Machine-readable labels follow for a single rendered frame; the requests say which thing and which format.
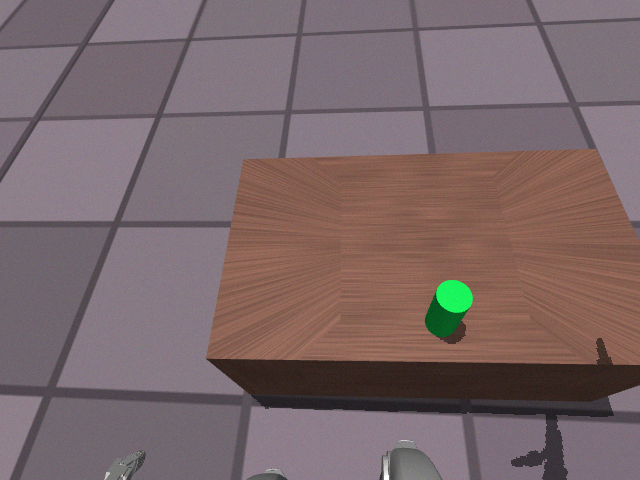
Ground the left robot hand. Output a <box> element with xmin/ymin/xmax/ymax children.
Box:
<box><xmin>104</xmin><ymin>450</ymin><xmax>146</xmax><ymax>480</ymax></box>

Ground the can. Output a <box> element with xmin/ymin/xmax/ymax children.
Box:
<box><xmin>425</xmin><ymin>280</ymin><xmax>473</xmax><ymax>337</ymax></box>

